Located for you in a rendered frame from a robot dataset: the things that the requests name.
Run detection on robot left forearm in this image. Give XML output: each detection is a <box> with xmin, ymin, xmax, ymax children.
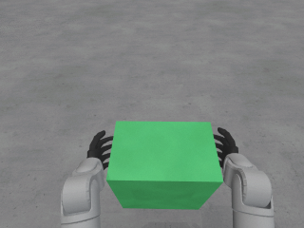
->
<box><xmin>60</xmin><ymin>157</ymin><xmax>105</xmax><ymax>228</ymax></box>

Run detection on left robot hand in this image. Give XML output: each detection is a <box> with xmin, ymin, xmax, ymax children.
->
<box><xmin>87</xmin><ymin>130</ymin><xmax>114</xmax><ymax>170</ymax></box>

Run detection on robot right forearm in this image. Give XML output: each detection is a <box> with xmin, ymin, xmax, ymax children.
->
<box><xmin>222</xmin><ymin>153</ymin><xmax>275</xmax><ymax>228</ymax></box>

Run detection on right robot hand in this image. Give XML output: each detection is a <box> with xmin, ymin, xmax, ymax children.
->
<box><xmin>213</xmin><ymin>127</ymin><xmax>238</xmax><ymax>169</ymax></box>

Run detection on carton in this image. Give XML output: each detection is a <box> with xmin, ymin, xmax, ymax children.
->
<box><xmin>106</xmin><ymin>121</ymin><xmax>223</xmax><ymax>210</ymax></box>

